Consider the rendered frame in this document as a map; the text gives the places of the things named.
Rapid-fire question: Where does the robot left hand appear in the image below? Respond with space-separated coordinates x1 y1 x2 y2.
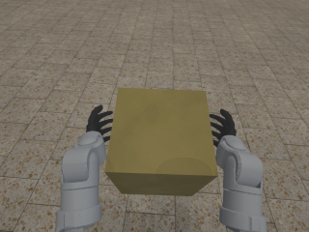
86 105 113 142

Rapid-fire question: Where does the left robot forearm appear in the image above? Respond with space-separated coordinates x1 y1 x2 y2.
55 130 107 232

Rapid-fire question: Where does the right robot forearm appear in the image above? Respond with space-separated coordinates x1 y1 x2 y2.
215 134 267 232

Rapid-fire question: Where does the carton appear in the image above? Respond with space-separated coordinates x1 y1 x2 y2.
104 87 218 196

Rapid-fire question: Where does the robot right hand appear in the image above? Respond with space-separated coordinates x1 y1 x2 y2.
210 108 237 148

